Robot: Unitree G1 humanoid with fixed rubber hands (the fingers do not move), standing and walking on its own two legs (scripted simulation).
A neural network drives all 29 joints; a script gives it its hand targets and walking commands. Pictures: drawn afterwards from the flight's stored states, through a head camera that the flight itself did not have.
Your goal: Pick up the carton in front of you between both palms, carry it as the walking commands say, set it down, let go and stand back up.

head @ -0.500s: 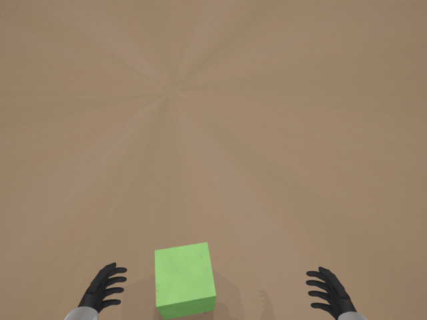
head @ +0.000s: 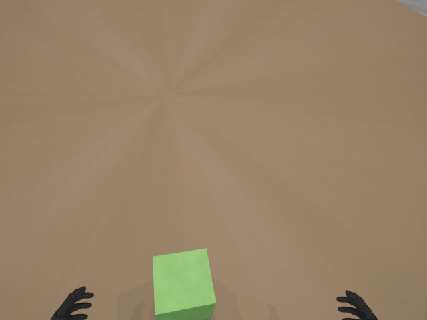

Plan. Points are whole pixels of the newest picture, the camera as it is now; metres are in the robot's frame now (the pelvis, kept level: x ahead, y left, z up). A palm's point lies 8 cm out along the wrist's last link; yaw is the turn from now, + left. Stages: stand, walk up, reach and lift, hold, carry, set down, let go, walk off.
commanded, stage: stand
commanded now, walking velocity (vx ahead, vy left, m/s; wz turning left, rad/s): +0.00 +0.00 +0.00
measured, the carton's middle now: (183, 288) +0.36 +0.08 -0.65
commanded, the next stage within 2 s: none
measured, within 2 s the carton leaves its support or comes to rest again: neither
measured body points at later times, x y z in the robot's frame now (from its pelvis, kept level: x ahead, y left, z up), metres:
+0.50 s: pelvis +0.00 +0.01 +0.01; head +0.00 +0.03 +0.45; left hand +0.12 +0.31 -0.11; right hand +0.12 -0.29 -0.09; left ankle -0.01 +0.10 -0.74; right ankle -0.05 -0.12 -0.74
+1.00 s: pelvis -0.02 +0.01 +0.01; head -0.02 +0.02 +0.46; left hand +0.08 +0.31 -0.11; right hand +0.08 -0.31 -0.10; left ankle -0.01 +0.10 -0.74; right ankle -0.05 -0.12 -0.74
